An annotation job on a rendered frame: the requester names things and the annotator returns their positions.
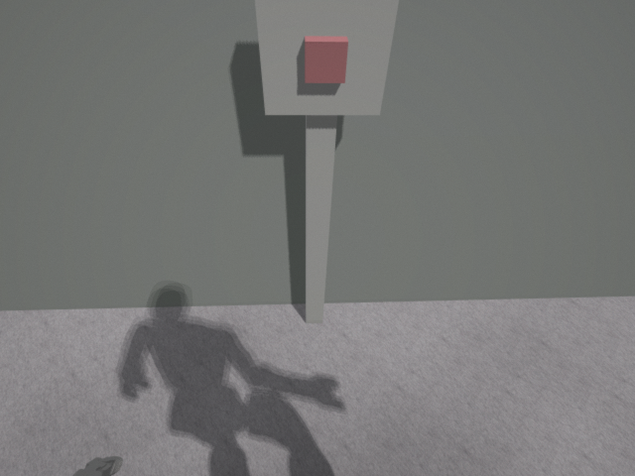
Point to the left robot hand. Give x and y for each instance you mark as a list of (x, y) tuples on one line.
[(101, 467)]

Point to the button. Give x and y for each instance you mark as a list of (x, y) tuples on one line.
[(325, 59)]

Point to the panel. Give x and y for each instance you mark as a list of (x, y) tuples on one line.
[(282, 26)]

